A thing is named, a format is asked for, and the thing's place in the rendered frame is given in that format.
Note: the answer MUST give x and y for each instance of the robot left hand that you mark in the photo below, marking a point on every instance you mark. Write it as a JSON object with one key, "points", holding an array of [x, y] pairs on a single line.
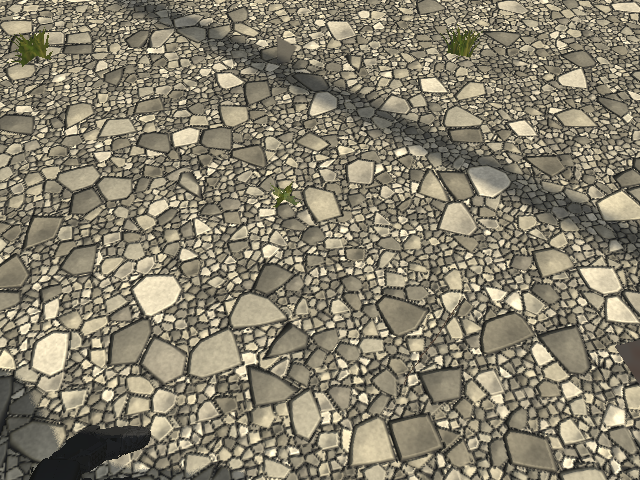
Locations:
{"points": [[90, 448]]}

